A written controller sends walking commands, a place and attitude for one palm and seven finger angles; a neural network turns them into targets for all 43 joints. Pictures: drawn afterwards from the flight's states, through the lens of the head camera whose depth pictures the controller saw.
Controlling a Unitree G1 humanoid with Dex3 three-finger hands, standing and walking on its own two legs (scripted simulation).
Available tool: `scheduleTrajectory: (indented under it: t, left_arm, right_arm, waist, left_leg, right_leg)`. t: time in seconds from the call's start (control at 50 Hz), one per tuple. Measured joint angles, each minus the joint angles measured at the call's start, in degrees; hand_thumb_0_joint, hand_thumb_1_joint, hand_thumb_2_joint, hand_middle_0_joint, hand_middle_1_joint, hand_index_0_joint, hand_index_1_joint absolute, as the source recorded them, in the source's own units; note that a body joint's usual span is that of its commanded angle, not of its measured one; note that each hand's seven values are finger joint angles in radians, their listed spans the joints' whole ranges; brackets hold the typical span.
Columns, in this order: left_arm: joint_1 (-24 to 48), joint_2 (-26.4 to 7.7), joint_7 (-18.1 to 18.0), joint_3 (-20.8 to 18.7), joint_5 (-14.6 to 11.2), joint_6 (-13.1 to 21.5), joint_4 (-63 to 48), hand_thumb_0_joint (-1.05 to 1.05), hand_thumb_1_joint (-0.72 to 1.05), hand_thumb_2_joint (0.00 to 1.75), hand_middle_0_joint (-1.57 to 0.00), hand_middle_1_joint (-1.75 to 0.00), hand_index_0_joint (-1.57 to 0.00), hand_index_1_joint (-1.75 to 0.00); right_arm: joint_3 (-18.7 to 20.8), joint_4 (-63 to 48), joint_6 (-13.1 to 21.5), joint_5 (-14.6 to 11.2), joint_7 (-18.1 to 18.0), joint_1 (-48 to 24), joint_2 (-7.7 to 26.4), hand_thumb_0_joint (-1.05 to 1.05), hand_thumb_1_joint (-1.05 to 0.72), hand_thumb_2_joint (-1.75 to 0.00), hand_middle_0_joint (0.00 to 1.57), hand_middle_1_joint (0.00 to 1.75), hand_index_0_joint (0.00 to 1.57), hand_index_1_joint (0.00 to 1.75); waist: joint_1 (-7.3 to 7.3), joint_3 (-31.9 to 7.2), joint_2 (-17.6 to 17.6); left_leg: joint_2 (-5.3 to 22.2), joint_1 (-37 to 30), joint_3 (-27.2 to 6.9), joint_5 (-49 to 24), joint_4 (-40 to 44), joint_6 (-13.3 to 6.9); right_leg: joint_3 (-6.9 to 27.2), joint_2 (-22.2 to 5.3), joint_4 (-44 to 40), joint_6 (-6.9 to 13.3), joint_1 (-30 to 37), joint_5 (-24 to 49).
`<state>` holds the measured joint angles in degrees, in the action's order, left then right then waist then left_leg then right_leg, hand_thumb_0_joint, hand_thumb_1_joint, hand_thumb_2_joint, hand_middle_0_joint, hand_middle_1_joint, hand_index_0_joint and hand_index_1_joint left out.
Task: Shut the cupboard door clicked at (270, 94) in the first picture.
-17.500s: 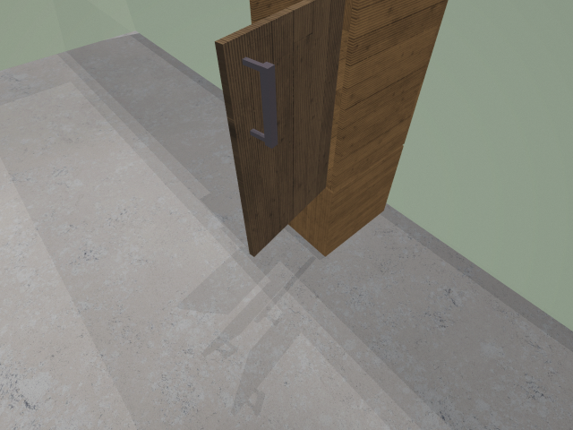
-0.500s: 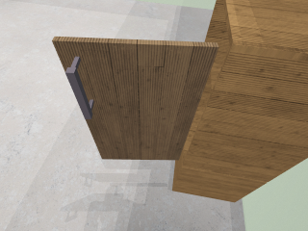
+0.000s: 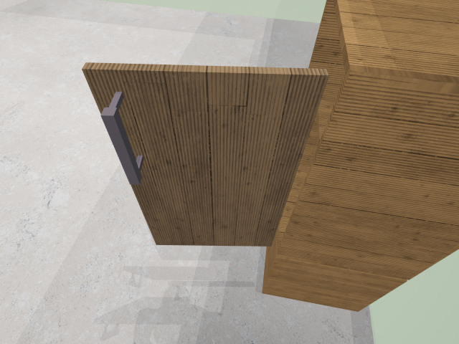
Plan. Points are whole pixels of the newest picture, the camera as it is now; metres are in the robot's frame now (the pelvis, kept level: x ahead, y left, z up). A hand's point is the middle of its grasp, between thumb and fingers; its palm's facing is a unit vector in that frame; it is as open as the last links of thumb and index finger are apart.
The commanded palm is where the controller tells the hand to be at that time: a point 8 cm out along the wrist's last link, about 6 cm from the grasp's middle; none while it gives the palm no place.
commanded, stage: come to a stop and stand still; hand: left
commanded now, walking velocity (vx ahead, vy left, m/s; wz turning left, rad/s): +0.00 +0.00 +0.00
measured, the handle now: (127, 142) +0.40 +0.20 +0.14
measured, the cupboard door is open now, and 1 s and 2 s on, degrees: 100 100 100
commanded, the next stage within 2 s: look again from close up in 0.38 s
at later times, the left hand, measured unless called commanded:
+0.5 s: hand out of the picture +0.00 +0.18 -0.17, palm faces +0.00 -0.98 -0.21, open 7.4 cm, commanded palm none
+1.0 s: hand out of the picture -0.02 +0.16 -0.17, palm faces +0.00 -0.98 -0.18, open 7.4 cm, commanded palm none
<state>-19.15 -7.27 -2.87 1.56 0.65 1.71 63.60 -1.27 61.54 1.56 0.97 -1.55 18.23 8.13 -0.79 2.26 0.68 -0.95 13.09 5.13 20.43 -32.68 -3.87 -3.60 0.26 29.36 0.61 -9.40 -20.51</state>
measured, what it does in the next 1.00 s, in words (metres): stands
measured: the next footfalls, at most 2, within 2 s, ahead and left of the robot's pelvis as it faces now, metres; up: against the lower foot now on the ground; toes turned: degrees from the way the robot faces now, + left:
none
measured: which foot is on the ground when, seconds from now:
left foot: down 0.00-1.00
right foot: down 0.00-1.00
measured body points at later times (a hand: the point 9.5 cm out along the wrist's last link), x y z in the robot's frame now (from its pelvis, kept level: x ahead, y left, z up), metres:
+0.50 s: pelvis +0.00 +0.01 +0.01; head +0.02 +0.01 +0.45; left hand +0.00 +0.23 -0.15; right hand -0.01 -0.21 -0.16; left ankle -0.03 +0.07 -0.73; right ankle -0.06 -0.11 -0.73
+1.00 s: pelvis +0.00 +0.00 +0.01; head +0.03 +0.00 +0.46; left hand -0.02 +0.21 -0.15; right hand -0.01 -0.22 -0.15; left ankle -0.03 +0.07 -0.73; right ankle -0.06 -0.12 -0.73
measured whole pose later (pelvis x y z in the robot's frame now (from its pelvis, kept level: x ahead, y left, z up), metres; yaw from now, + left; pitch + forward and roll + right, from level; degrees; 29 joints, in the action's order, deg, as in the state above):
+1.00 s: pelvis +0.00 +0.00 +0.01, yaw -1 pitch +0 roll +0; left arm -17.2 -7.8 -2.8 1.1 0.6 0.2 64.2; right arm -1.5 65.7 1.6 0.7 -2.0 15.0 8.3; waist 0.4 3.6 -0.9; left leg -3.1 7.4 6.2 15.9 -23.4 -4.2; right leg -2.3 -1.4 25.3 -0.1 -6.4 -18.5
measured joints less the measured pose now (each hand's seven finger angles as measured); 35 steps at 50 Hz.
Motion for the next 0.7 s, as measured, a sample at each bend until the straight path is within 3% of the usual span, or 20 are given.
scheduleTrajectory:
  t: [0.28,0.7]
  left_arm:
    - [3.46,-1.15,-0.24,-0.87,-0.17,-1.41,-1.91,0.01,0.91,0.89,-0.2,-0.3,-0.2,-0.3]
    - [1.87,-0.5,0.07,-0.45,-0.03,-1.79,0.24,0.01,0.91,0.89,-0.2,-0.3,-0.2,-0.3]
  right_arm:
    - [-0.28,1.41,-0.1,0.1,-0.29,-1.11,0.99,0.03,-0.93,-0.9,0.2,0.29,0.2,0.3]
    - [-0.31,3.64,-0.02,-0.24,-0.31,-2.97,0.41,0.01,-0.92,-0.9,0.2,0.29,0.2,0.3]
  waist:
    - [0.43,-0.47,0.66]
    - [1.12,1.29,-1.09]
  left_leg:
    - [-2.57,-4.07,1.47,-1.78,4.52,-1.36]
    - [-2.45,-5.49,1.47,-3.97,8.32,-0.89]
  right_leg:
    - [1.5,-2.44,0.11,-1.49,1.72,-0.27]
    - [1.58,-2.1,-3.03,-1.22,2.76,1.58]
